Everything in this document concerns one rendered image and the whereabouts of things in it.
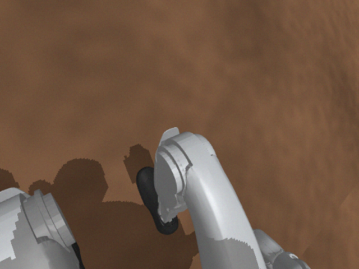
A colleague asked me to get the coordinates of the right robot hand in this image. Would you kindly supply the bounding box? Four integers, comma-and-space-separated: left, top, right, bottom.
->
253, 229, 285, 269

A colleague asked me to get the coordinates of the right robot arm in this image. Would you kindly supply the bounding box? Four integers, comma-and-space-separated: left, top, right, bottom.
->
273, 252, 311, 269

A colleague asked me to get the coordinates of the right robot foot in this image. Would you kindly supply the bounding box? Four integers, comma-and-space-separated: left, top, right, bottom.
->
136, 166, 178, 235

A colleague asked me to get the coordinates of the left robot foot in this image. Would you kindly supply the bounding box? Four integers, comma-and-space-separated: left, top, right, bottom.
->
72, 242, 85, 269

